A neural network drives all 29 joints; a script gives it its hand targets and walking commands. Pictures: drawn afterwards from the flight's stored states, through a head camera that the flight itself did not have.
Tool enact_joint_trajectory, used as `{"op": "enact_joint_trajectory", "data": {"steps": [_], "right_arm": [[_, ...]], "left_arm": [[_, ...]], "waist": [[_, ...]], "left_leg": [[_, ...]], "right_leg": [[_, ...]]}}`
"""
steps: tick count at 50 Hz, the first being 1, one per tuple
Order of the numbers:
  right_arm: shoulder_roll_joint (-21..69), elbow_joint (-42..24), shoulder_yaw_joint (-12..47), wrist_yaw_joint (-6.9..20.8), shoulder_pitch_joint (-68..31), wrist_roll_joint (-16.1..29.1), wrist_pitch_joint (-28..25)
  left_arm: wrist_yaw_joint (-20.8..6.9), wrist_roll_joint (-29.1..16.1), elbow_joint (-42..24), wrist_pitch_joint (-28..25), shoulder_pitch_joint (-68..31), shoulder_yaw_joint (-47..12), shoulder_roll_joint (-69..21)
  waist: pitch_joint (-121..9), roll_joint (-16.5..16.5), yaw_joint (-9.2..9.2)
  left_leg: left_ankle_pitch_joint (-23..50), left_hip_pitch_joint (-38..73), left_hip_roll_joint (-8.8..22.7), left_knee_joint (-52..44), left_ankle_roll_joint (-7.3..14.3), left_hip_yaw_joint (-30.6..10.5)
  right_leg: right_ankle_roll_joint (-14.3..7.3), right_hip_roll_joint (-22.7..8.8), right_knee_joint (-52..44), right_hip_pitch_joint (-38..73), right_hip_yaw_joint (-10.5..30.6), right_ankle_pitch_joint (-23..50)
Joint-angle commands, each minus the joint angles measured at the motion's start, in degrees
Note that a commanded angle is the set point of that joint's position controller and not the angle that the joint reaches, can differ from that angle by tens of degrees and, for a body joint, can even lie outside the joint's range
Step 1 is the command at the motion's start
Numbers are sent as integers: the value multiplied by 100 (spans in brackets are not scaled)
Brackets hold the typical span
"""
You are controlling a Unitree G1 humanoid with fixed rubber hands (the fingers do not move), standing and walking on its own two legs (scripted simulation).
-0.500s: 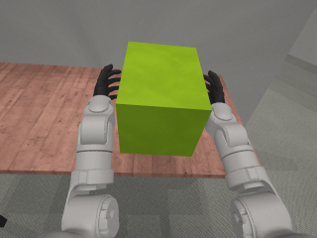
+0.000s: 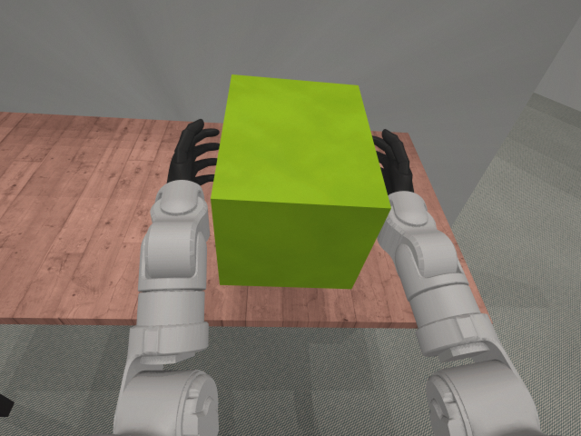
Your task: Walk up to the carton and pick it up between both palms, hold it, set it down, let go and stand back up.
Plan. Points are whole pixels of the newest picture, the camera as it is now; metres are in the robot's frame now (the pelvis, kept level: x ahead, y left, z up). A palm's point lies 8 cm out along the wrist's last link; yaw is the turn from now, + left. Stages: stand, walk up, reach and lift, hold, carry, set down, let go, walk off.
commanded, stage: hold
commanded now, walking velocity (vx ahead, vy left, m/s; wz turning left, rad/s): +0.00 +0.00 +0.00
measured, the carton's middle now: (291, 181) +0.40 +0.00 +0.15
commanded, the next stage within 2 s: none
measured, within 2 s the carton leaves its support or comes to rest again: neither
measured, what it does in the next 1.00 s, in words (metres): stands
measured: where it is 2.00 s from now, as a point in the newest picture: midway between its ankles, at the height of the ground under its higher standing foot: outside the picture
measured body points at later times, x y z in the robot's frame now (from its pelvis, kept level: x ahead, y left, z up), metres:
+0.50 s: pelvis +0.00 +0.00 +0.00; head -0.02 +0.02 +0.45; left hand +0.37 +0.13 +0.18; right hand +0.37 -0.14 +0.17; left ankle +0.03 +0.10 -0.75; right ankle +0.01 -0.12 -0.75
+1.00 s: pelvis +0.00 -0.01 +0.00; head -0.03 +0.03 +0.45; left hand +0.37 +0.14 +0.18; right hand +0.37 -0.14 +0.17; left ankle +0.03 +0.10 -0.75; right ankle +0.01 -0.12 -0.75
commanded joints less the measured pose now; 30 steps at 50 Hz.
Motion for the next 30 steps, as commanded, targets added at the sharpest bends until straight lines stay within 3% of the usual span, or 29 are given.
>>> {"op": "enact_joint_trajectory", "data": {"steps": [1,3,5,6,8,9,11,16,19,21,23,24,26,28,29,30], "right_arm": [[3795,-2487,2386,465,-4762,522,-507],[3782,-2333,2329,462,-4680,450,-443],[3757,-2231,2158,478,-4487,364,-433],[3734,-2166,2199,496,-4659,397,-422],[3667,-2290,2244,514,-4595,388,-455],[3788,-2458,2402,494,-4631,531,-480],[3712,-2399,2339,470,-4534,431,-442],[3841,-2870,2645,421,-4461,687,-493],[3737,-2892,2557,421,-4190,584,-423],[3691,-2888,2540,439,-4443,574,-425],[3697,-2640,2377,427,-4625,416,-332],[3743,-2587,2365,432,-4662,426,-357],[3754,-2368,2322,458,-4830,343,-374],[4012,-2506,2389,501,-5057,409,-472],[4090,-2549,2458,493,-4988,450,-521],[4043,-2258,2313,492,-4768,317,-484]], "left_arm": [[-624,-884,-787,-366,-3553,-3282,-3289],[-671,-909,-702,-315,-3633,-3226,-3230],[-718,-882,-694,-298,-3581,-3360,-3327],[-743,-780,-579,-266,-3642,-3294,-3309],[-765,-768,-648,-248,-3597,-3302,-3373],[-755,-884,-979,-287,-3638,-3449,-3432],[-777,-846,-783,-267,-3540,-3444,-3342],[-691,-1012,-1517,-345,-3487,-3660,-3338],[-715,-946,-1438,-301,-3379,-3661,-3333],[-697,-937,-1106,-281,-3392,-3555,-3203],[-746,-687,-667,-177,-3415,-3093,-3011],[-768,-672,-774,-179,-3473,-3062,-3046],[-848,-709,-425,-149,-3614,-3086,-3040],[-833,-925,-511,-273,-3842,-3269,-3278],[-805,-956,-751,-355,-3921,-3382,-3431],[-802,-874,-555,-363,-3925,-3300,-3324]], "waist": [[-3329,437,-51],[-2898,310,-57],[-2846,466,-190],[-2614,550,-96],[-2782,492,-147],[-2966,421,-154],[-2894,482,-230],[-3302,484,-145],[-3046,491,-157],[-3109,338,-60],[-2594,201,80],[-2565,204,163],[-2458,159,131],[-2944,154,116],[-3206,214,30],[-2891,370,-35]], "left_leg": [[1906,1427,-203,83,-297,-250],[1503,1383,-211,-89,-251,-230],[1414,1418,-221,-140,-306,-174],[1319,1450,-170,-155,-314,-154],[1514,1440,-157,-105,-286,-188],[1870,1605,-159,-24,-337,-148],[1905,1500,-235,-8,-335,-193],[2570,1719,-235,211,-378,-247],[2227,1633,-195,127,-401,-221],[1832,1467,-193,26,-293,-182],[1045,1237,-233,-226,-162,-61],[969,1186,-226,-287,-131,-20],[734,1116,-226,-336,-104,11],[808,1191,-235,-333,-78,-58],[1075,1322,-220,-241,-131,-77],[1001,1226,-237,-255,-163,-84]], "right_leg": [[279,437,31,574,157,1588],[322,390,-43,356,140,1137],[264,374,-74,242,145,1016],[254,356,-87,122,139,860],[266,384,-52,323,77,1062],[285,387,32,417,48,1405],[348,394,-34,503,113,1589],[322,454,114,613,108,2302],[330,451,67,403,94,1920],[321,395,-32,347,110,1558],[360,349,-78,302,142,985],[352,341,-85,337,120,871],[374,310,-135,373,138,666],[347,290,-140,350,195,762],[346,332,-98,407,184,981],[313,312,-133,385,195,851]]}}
